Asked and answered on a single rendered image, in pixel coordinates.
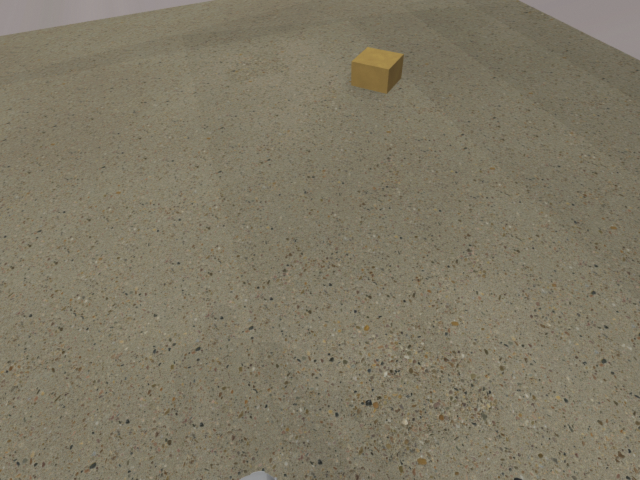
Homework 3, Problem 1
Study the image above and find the carton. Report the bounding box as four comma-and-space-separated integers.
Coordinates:
351, 47, 404, 94

